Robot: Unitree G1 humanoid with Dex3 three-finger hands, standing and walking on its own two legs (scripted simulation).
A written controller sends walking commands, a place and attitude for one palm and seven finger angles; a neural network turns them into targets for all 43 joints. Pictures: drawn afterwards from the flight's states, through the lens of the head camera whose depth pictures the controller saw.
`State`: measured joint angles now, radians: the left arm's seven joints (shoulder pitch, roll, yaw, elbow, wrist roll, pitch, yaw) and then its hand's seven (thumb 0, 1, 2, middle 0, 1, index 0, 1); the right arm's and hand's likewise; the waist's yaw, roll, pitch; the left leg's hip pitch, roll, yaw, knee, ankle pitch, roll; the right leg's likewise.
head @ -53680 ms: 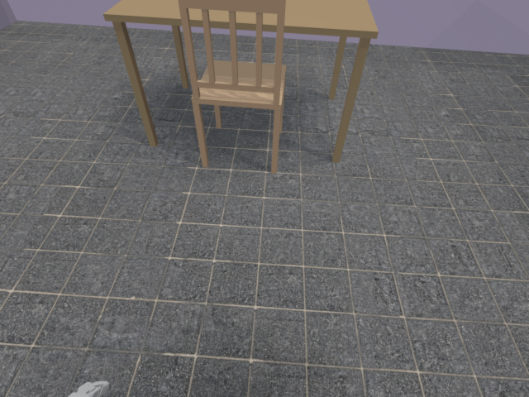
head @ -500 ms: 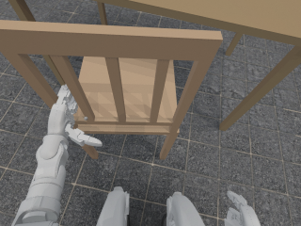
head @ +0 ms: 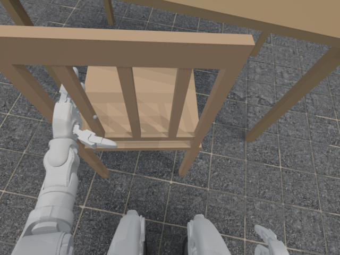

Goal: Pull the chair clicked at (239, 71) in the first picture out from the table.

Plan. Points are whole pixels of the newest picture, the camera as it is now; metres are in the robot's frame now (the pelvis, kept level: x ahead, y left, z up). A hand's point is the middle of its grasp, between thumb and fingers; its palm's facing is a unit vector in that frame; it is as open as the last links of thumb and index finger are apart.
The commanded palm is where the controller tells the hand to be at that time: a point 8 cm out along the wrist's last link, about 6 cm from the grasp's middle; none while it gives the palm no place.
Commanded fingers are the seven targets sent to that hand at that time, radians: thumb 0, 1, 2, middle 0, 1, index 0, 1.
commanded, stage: push the fingers through the gap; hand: left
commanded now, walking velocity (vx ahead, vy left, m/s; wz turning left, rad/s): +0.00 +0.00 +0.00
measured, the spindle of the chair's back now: (132, 108) +0.44 +0.09 +0.02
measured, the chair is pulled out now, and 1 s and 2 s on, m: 0.21 0.21 0.23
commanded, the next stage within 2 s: hook a spindle and tug to test in 0.40 s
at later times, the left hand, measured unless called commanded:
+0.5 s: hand (93, 116) +0.42 +0.18 +0.02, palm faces +0.04 -1.00 -0.04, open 16.9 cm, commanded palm +0.39 +0.22 +0.02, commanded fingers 0.00 -0.50 0.30 -0.08 -0.13 -0.08 -0.13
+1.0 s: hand (94, 120) +0.41 +0.18 +0.02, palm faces +0.05 -1.00 -0.02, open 13.3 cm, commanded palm +0.38 +0.21 +0.02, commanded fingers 0.00 0.12 0.56 -0.50 -1.45 -0.50 -1.45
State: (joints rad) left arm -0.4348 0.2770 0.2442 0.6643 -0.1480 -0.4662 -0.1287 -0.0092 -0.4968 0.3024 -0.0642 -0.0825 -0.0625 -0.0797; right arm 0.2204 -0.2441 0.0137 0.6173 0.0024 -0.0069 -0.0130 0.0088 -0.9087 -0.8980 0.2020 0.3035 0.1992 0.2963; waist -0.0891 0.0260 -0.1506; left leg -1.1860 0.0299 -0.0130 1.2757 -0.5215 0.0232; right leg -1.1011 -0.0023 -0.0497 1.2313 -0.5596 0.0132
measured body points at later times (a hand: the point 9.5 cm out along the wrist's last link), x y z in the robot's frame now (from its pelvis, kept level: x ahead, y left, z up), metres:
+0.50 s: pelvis +0.00 +0.00 +0.00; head +0.13 +0.02 +0.43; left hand +0.41 +0.23 +0.02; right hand +0.10 -0.27 -0.12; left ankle +0.04 +0.10 -0.62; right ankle +0.01 -0.13 -0.62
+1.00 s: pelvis +0.00 -0.01 +0.00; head +0.12 +0.01 +0.43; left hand +0.40 +0.23 +0.02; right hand +0.11 -0.27 -0.11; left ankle +0.04 +0.10 -0.62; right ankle +0.01 -0.13 -0.62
